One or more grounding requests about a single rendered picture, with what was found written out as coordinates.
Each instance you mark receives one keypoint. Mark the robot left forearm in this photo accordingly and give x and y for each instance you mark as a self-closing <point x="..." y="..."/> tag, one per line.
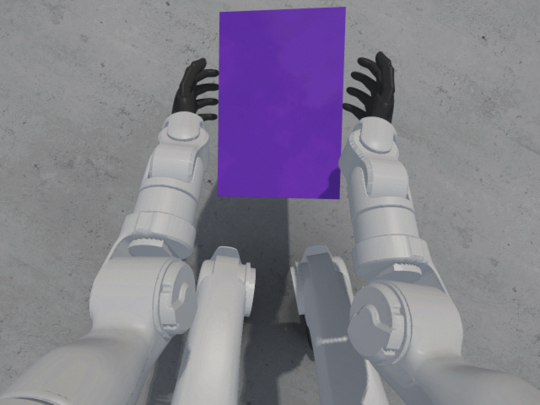
<point x="161" y="224"/>

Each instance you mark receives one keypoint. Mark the right robot hand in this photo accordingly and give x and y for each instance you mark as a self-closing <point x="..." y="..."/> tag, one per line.
<point x="381" y="102"/>

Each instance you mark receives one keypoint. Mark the carton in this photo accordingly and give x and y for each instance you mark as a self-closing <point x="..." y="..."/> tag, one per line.
<point x="281" y="102"/>

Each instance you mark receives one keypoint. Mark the robot right upper arm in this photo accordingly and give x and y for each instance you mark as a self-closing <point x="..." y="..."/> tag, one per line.
<point x="412" y="335"/>

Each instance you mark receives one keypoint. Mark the left robot hand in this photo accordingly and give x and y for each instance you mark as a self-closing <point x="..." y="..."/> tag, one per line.
<point x="185" y="98"/>

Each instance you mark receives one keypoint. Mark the robot right shin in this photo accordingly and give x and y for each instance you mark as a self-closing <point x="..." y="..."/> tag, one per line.
<point x="337" y="261"/>

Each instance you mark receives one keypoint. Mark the robot left upper arm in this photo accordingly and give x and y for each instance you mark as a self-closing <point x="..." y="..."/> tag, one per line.
<point x="138" y="304"/>

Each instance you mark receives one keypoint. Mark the robot right forearm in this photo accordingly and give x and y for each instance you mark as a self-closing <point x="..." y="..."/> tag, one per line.
<point x="387" y="244"/>

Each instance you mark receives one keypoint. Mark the right robot thigh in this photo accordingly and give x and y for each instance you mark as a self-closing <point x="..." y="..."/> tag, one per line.
<point x="325" y="297"/>

